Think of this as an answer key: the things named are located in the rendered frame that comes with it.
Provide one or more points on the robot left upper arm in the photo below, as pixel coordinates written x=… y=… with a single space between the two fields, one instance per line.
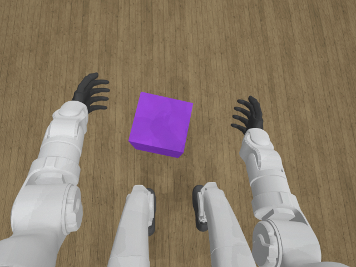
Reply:
x=44 y=215

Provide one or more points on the robot right foot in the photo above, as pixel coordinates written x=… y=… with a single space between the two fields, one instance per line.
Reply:
x=201 y=225

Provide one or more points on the robot right upper arm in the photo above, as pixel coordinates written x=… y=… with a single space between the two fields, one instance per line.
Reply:
x=280 y=243

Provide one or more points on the carton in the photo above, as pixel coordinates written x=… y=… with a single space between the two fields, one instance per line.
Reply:
x=160 y=125

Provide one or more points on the robot right forearm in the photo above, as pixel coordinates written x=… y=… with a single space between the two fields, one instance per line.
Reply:
x=272 y=198

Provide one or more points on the robot left thigh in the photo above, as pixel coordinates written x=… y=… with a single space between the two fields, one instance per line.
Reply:
x=131 y=244

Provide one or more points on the robot left forearm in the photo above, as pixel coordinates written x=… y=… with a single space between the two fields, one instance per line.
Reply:
x=61 y=149

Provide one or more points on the right robot hand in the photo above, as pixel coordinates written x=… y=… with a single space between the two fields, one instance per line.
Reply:
x=254 y=116

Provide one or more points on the left robot hand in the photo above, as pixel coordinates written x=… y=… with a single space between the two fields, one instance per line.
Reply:
x=85 y=90

